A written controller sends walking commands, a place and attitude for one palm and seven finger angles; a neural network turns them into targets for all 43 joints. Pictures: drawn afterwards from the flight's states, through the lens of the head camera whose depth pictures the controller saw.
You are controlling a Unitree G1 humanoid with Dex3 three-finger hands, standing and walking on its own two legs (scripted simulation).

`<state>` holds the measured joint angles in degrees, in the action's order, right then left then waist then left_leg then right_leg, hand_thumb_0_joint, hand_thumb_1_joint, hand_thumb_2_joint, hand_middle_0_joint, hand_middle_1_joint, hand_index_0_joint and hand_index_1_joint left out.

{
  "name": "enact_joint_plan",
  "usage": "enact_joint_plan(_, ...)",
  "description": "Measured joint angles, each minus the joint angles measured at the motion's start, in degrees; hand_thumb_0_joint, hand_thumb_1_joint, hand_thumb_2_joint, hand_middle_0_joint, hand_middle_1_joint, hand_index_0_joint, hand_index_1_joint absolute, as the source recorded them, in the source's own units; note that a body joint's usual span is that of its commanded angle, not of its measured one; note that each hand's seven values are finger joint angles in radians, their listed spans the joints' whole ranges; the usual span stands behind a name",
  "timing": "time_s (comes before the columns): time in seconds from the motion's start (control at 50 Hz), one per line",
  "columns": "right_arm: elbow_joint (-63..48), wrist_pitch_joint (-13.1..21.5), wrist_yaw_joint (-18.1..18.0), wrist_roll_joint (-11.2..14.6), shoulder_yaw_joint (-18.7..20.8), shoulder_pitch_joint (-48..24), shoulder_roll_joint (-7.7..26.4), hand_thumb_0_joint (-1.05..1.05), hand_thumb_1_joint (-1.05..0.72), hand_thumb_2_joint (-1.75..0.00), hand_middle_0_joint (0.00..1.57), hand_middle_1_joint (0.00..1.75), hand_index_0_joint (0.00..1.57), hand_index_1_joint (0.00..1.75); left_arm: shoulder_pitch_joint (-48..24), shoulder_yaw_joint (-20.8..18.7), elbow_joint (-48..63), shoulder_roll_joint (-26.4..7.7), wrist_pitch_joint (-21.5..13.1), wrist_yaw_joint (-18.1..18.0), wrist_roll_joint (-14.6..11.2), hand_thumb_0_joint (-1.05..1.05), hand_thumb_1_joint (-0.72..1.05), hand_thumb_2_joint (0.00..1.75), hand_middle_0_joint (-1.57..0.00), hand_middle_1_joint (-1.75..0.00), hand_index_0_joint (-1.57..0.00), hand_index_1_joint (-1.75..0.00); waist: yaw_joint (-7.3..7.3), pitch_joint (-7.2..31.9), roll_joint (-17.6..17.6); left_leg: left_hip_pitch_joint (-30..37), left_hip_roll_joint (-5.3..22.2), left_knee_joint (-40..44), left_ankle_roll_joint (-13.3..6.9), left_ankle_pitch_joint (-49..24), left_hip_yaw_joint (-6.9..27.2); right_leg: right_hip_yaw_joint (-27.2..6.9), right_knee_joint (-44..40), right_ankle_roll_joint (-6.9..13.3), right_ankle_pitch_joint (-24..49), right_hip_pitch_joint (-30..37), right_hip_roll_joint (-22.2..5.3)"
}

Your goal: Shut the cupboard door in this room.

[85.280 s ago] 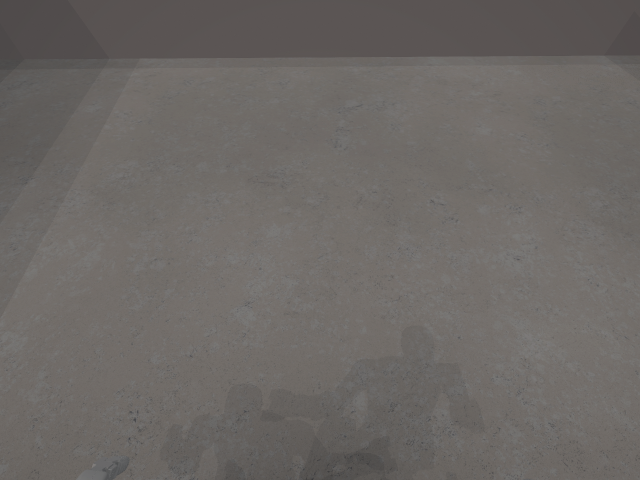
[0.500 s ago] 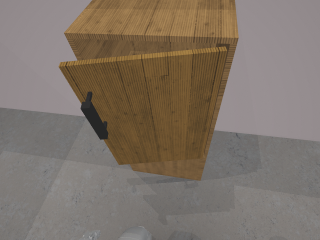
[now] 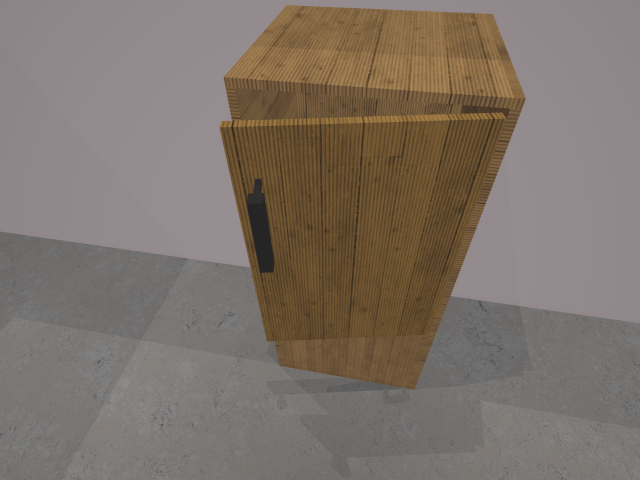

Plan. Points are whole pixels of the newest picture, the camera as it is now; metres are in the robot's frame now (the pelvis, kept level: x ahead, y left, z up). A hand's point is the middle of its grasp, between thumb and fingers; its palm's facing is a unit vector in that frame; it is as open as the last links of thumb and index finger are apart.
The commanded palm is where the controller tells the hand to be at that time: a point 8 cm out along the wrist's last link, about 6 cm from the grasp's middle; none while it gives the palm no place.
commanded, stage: come to a stop and stand still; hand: left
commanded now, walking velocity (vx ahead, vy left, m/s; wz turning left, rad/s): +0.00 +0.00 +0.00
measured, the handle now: (262, 226) +0.49 +0.14 +0.03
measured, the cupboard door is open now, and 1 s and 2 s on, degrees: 13 13 13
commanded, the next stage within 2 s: look again from close up in 0.32 s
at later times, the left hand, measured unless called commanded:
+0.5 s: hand out of the picture +0.00 +0.18 -0.16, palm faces +0.02 -0.98 -0.19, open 7.3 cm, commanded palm none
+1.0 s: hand out of the picture +0.05 +0.16 -0.16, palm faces +0.02 -0.98 -0.21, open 7.3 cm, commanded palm none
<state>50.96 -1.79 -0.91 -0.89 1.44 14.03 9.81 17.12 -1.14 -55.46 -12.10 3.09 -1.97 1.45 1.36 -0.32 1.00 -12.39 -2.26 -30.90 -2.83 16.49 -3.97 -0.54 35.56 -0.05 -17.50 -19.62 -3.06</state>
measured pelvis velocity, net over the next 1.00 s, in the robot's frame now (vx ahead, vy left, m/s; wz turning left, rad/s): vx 0.04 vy -0.01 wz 0.01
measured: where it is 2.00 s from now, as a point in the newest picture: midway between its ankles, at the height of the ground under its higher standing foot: outside the picture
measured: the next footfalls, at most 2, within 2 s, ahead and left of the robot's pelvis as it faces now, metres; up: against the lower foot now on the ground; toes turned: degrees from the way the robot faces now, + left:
none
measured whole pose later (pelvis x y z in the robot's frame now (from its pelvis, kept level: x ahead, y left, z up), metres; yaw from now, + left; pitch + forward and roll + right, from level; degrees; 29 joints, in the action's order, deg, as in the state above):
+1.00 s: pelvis +0.04 -0.01 +0.01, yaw +1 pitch +0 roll +0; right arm 62.9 1.3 -2.1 -0.2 -0.2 14.7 9.0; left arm 14.5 0.9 -62.2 -9.6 -0.6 -2.0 0.6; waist 0.1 -1.8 -0.1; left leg -7.8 -1.1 -23.4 -1.2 15.2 -2.3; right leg -2.3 25.6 0.7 -12.5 -12.7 1.2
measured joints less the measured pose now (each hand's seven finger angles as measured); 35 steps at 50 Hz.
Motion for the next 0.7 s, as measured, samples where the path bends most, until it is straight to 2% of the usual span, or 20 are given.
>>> enact_joint_plan(0.1, 1.9, 0.0, -0.1, 0.1, -0.1, 0.9, 0.8, 0.0, -0.94, -0.9, 0.2, 0.3, 0.2, 0.3, 0.1, 0.7, -0.6, 1.5, -0.9, 0.4, 0.1, 0.0, 0.91, 0.9, -0.2, -0.3, -0.2, -0.3, -0.45, -1.4, 0.5, -1.1, -1.1, 0.4, -1.0, -1.3, -0.7, -1.8, -2.9, -0.7, 5.6, 0.9, 0.7)
enact_joint_plan(0.26, 5.3, 0.8, 0.0, 0.2, -0.7, 3.8, 0.4, 0.01, -0.92, -0.9, 0.2, 0.3, 0.2, 0.3, 1.1, 1.6, -2.3, 3.0, -1.9, 0.6, -0.2, 0.0, 0.91, 0.9, -0.2, -0.3, -0.2, -0.3, -1.14, -1.1, -0.3, -0.3, -1.6, 4.4, -1.4, -3.9, -0.2, -3.1, -6.7, -0.4, 6.8, 2.0, 1.3)
enact_joint_plan(0.48, 8.4, 1.7, -0.3, 0.5, -1.0, 4.0, -0.5, 0.01, -0.91, -0.9, 0.2, 0.3, 0.2, 0.3, 1.0, 2.2, -4.9, 3.7, -2.7, 0.3, -0.3, 0.01, 0.92, 0.9, -0.2, -0.3, -0.2, -0.3, -1.41, -0.5, -1.1, 1.0, -1.2, 6.0, -0.8, -3.8, 0.2, -3.3, -8.6, -1.2, 7.7, 3.3, 2.0)
enact_joint_plan(0.7, 10.1, 2.8, -0.8, 0.8, -1.4, 2.1, -0.8, 0.01, -0.92, -0.9, 0.2, 0.3, 0.2, 0.3, -0.5, 2.3, -6.2, 3.4, -3.5, 0.0, -0.6, 0.01, 0.92, 0.9, -0.2, -0.3, -0.2, -0.3, -1.26, -1.0, -0.8, 2.5, -0.1, 6.9, 0.4, -2.7, 0.9, -2.5, -9.4, -0.5, 6.6, 4.9, 3.0)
